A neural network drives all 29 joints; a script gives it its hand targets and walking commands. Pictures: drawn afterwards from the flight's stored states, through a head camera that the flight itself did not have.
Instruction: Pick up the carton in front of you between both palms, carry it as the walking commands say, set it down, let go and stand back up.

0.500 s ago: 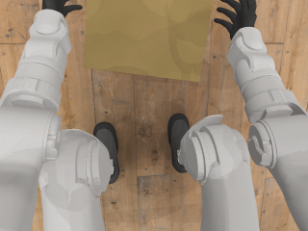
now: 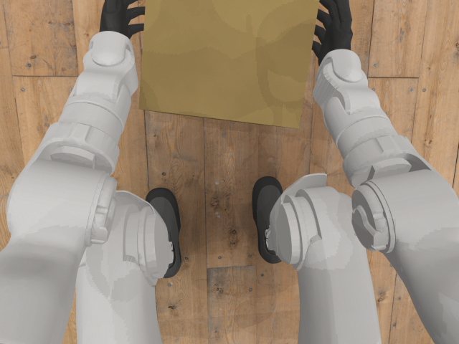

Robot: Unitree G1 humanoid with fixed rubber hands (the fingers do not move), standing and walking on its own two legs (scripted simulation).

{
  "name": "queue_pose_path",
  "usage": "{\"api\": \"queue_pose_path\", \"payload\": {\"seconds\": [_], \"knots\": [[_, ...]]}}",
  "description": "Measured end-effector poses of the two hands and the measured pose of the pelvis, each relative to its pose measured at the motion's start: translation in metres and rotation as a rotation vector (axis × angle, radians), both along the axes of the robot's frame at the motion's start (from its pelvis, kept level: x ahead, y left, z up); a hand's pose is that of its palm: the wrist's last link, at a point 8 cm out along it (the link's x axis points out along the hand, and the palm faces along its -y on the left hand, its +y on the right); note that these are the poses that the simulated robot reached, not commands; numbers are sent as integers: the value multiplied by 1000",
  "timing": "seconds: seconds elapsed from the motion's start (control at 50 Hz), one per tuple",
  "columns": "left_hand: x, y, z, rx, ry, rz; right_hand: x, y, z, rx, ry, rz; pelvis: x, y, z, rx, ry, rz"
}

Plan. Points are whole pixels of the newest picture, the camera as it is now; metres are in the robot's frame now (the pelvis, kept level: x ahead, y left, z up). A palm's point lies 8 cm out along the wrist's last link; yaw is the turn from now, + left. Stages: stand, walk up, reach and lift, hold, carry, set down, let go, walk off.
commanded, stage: reach and lift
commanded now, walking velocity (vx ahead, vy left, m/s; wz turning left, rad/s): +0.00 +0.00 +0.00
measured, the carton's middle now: (222, 58) +0.50 -0.01 -0.25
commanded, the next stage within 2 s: none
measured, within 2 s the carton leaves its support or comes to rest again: leaves its support in 0.26 s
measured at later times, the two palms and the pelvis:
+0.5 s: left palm (67, 19) +0.51 +0.15 -0.08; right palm (356, 37) +0.49 -0.15 -0.07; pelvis +0.00 -0.01 +0.02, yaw +2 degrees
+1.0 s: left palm out of the picture +0.47 +0.15 +0.09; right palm out of the picture +0.46 -0.15 +0.09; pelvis +0.02 -0.01 +0.14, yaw +3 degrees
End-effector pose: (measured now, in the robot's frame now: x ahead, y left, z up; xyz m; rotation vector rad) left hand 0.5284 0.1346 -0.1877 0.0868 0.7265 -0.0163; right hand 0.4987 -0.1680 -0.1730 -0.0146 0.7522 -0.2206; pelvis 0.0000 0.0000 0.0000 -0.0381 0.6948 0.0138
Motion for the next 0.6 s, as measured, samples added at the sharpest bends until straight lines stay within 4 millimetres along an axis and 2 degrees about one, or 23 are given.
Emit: {"api": "queue_pose_path", "payload": {"seconds": [0.22,0.32,0.38,0.44,0.52,0.6], "knots": [[4,-1,3,16,20,-13,4,2,3,-2,15,-37,-5,3,-9,-9,-19,9],[-2,3,17,13,-6,1,4,5,17,14,-15,-34,-4,2,-11,-5,-37,16],[-6,8,42,5,-32,21,-2,10,37,35,-44,-41,-2,-1,-6,-2,-44,26],[-13,14,76,-9,-58,58,-6,16,66,54,-77,-39,0,-4,3,1,-48,35],[-22,21,123,-24,-70,100,-10,24,110,79,-96,-18,3,-6,22,3,-40,44],[-29,21,160,-28,-54,115,-16,24,145,77,-83,-15,5,-8,44,5,-16,49]]}}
